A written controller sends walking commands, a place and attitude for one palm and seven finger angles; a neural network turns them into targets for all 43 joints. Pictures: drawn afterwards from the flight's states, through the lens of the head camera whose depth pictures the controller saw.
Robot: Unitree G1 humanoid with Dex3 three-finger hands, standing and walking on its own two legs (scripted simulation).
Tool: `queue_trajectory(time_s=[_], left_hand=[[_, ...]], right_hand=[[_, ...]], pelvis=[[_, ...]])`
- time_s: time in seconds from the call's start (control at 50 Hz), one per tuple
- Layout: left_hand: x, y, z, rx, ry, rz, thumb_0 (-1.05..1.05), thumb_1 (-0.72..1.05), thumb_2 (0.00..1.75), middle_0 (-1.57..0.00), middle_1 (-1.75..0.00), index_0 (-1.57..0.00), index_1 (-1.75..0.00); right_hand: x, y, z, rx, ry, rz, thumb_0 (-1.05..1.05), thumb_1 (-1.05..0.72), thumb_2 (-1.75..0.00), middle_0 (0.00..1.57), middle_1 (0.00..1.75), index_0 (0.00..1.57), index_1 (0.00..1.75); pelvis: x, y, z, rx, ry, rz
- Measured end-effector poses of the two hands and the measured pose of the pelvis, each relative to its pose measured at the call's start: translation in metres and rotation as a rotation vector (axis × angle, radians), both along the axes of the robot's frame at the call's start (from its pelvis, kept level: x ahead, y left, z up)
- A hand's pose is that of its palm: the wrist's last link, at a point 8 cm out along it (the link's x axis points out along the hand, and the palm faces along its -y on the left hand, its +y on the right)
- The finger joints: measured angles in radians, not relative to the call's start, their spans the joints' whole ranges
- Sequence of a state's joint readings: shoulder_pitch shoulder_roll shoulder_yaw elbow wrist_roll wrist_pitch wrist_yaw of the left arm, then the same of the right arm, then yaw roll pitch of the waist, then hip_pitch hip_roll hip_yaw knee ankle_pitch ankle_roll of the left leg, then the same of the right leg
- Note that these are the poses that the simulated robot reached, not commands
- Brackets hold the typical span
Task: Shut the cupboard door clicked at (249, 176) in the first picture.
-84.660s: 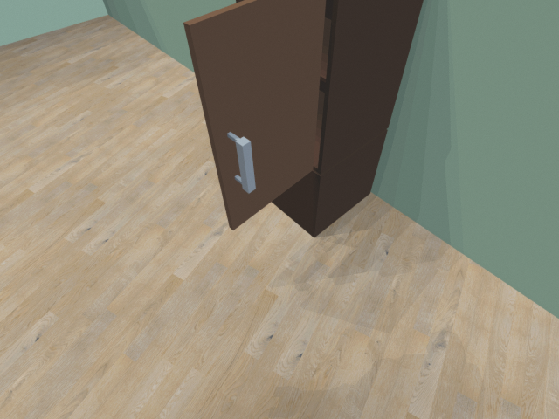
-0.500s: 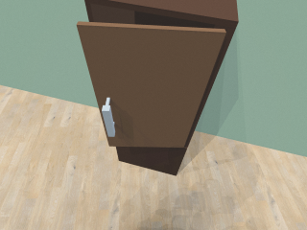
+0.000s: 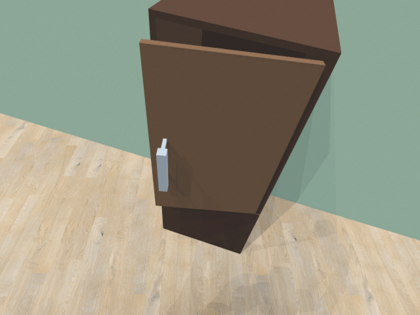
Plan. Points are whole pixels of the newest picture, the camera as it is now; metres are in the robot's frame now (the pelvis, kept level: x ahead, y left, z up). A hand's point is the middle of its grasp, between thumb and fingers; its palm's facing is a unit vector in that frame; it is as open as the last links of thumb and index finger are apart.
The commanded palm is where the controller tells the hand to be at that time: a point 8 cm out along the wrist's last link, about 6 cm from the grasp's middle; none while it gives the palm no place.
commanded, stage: come to a stop and stand still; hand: left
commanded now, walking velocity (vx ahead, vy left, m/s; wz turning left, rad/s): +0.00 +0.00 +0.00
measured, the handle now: (164, 165) +0.49 +0.17 -0.08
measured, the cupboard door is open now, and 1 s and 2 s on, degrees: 15 15 15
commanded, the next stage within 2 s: look again from close up in 0.38 s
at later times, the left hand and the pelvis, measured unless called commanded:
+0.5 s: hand out of the picture -0.01 +0.18 -0.18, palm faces +0.00 -0.99 -0.15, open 7.4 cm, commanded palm none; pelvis +0.00 +0.02 +0.00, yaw -1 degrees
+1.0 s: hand out of the picture +0.01 +0.15 -0.17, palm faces -0.01 -0.98 -0.21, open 7.4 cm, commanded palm none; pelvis +0.01 -0.02 +0.00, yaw -1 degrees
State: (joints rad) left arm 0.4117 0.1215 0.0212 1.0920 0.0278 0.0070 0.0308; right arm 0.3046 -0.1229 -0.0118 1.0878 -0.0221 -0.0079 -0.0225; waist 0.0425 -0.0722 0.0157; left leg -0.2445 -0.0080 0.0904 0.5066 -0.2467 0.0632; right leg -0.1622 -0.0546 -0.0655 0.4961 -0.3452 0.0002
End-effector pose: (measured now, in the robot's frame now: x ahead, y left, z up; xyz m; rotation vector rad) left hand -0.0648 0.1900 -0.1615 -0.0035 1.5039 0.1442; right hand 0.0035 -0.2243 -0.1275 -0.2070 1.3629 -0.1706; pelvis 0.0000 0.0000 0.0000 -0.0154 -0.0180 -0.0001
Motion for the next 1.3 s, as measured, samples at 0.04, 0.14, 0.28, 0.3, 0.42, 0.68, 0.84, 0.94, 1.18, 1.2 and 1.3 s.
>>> queue_trajectory(time_s=[0.04,0.14,0.28,0.3,0.42,0.68,0.84,0.94,1.18,1.2,1.3], left_hand=[[0.007,0.005,0.0,-0.002,-0.004,-0.014,0.0,0.9,0.9,-0.2,-0.3,-0.2,-0.3],[0.027,0.016,0.003,0.008,-0.042,-0.038,0.0,0.91,0.9,-0.19,-0.3,-0.2,-0.3],[0.048,0.031,0.007,0.04,-0.074,-0.075,0.0,0.91,0.9,-0.19,-0.3,-0.2,-0.3],[0.05,0.033,0.008,0.045,-0.077,-0.079,0.0,0.91,0.9,-0.19,-0.3,-0.2,-0.3],[0.054,0.037,0.011,0.064,-0.08,-0.093,0.0,0.91,0.9,-0.19,-0.3,-0.2,-0.3],[0.038,0.042,0.023,0.133,-0.055,-0.101,0.0,0.9,0.9,-0.19,-0.3,-0.2,-0.3],[0.047,0.032,0.026,0.152,-0.057,-0.116,0.0,0.9,0.9,-0.19,-0.3,-0.2,-0.3],[0.065,0.019,0.025,0.14,-0.094,-0.123,0.0,0.9,0.9,-0.19,-0.3,-0.2,-0.3],[0.163,0.015,0.076,0.228,-0.612,-0.005,0.02,0.92,0.9,-0.2,-0.31,-0.21,-0.31],[0.183,0.014,0.095,0.246,-0.741,0.01,0.02,0.92,0.9,-0.21,-0.31,-0.21,-0.31],[0.254,-0.005,0.165,0.218,-1.276,-0.012,0.01,0.92,0.9,-0.25,-0.36,-0.25,-0.36]], right_hand=[[-0.001,0.006,0.0,-0.001,0.003,-0.009,0.01,-0.94,-0.9,0.2,0.3,0.2,0.3],[-0.007,0.019,-0.002,0.007,0.021,-0.022,0.02,-0.95,-0.9,0.2,0.3,0.2,0.3],[-0.02,0.033,-0.005,0.038,0.038,-0.052,0.02,-0.94,-0.9,0.2,0.3,0.2,0.3],[-0.022,0.034,-0.005,0.043,0.042,-0.056,0.02,-0.94,-0.9,0.2,0.3,0.2,0.3],[-0.033,0.044,-0.009,0.075,0.062,-0.074,0.01,-0.92,-0.9,0.2,0.3,0.2,0.3],[-0.019,0.026,-0.027,0.11,0.039,-0.018,0.01,-0.91,-0.9,0.2,0.3,0.2,0.3],[0.011,-0.002,-0.025,0.087,-0.043,-0.013,0.01,-0.93,-0.9,0.2,0.3,0.2,0.3],[0.022,-0.016,-0.021,0.075,-0.055,-0.003,0.01,-0.92,-0.9,0.2,0.3,0.2,0.3],[0.054,-0.049,-0.003,-0.004,-0.282,0.015,0.01,-0.91,-0.9,0.2,0.3,0.2,0.3],[0.062,-0.053,-0.001,-0.002,-0.343,0.02,0.01,-0.91,-0.9,0.2,0.3,0.2,0.3],[0.11,-0.074,0.004,0.004,-0.6,0.063,0.01,-0.91,-0.9,0.2,0.3,0.2,0.3]], pelvis=[[0.002,0.005,0.001,0.006,0.0,-0.005],[0.003,0.014,0.003,0.006,0.001,-0.008],[0.003,0.021,0.005,0.011,0.001,-0.016],[0.003,0.022,0.005,0.012,0.001,-0.018],[0.002,0.022,0.005,0.017,0.002,-0.023],[-0.002,0.015,-0.002,0.016,0.024,-0.001],[0.006,0.0,0.0,0.028,0.011,-0.019],[0.009,-0.012,0.001,0.03,0.01,-0.021],[0.01,-0.037,-0.005,0.039,0.021,-0.008],[0.01,-0.039,-0.006,0.043,0.028,0.003],[-0.003,-0.047,-0.023,0.038,0.11,0.024]])
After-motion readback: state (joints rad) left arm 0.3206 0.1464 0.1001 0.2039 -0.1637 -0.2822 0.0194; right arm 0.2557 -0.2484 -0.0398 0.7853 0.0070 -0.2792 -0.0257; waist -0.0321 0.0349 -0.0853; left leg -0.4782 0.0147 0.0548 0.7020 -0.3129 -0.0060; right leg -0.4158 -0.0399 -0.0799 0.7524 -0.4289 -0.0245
